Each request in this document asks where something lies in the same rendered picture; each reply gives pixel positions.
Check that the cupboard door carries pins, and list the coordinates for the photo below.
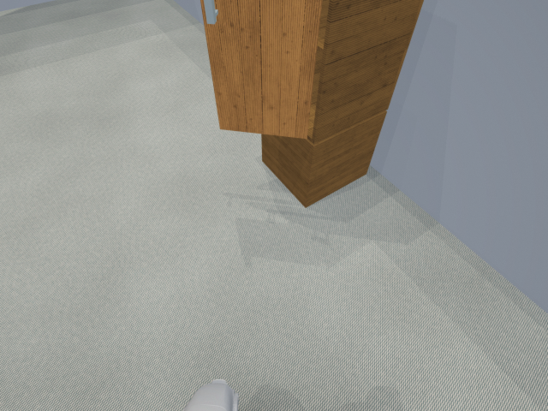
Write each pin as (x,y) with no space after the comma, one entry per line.
(262,55)

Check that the robot left thigh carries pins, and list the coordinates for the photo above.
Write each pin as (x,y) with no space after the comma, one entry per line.
(213,397)

